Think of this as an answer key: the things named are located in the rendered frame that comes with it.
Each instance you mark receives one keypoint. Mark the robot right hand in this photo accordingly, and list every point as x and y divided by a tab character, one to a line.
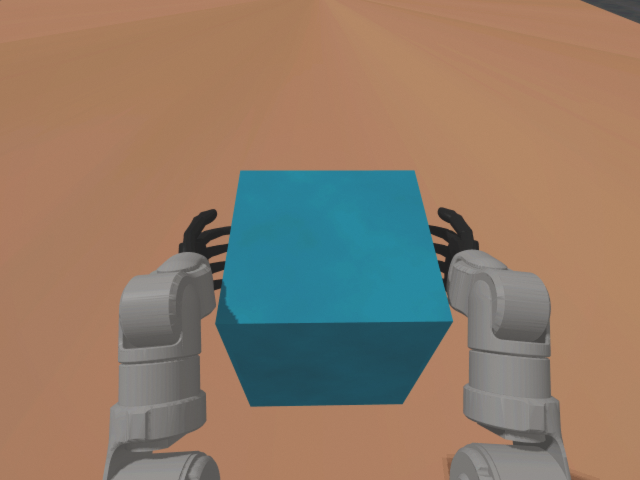
461	241

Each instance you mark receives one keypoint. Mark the left robot forearm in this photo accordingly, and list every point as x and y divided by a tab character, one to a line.
159	398

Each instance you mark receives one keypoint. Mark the carton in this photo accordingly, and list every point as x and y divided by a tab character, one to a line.
332	292

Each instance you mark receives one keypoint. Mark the robot left hand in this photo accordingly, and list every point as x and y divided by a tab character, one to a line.
195	241

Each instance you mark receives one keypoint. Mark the right robot forearm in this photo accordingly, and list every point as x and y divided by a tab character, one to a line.
509	389

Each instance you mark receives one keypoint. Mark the left robot upper arm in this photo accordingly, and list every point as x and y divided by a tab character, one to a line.
188	465

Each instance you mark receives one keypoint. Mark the right robot upper arm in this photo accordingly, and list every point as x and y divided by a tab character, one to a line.
482	461

